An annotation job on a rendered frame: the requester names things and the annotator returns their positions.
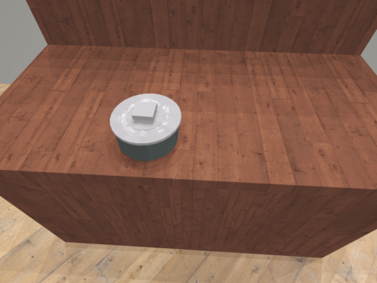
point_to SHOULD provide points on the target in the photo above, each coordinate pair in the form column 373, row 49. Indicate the table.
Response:
column 277, row 147

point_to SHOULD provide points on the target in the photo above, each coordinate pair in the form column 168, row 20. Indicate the pot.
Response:
column 149, row 152

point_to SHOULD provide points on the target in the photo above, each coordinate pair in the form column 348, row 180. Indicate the lid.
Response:
column 140, row 132

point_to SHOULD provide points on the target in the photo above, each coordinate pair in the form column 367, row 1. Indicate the knob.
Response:
column 144, row 111

